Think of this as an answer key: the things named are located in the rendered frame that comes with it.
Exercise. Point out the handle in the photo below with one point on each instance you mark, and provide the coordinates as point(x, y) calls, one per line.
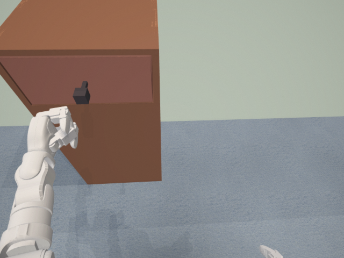
point(81, 95)

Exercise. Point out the cabinet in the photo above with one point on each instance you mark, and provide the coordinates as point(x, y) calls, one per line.
point(117, 142)

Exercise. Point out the robot left forearm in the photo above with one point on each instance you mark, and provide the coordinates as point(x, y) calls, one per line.
point(29, 227)

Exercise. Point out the robot left hand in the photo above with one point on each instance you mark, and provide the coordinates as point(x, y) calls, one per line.
point(44, 136)

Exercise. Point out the drawer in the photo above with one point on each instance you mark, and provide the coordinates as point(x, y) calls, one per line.
point(110, 78)

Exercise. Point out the robot right hand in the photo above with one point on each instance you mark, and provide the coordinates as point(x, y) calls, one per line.
point(269, 253)

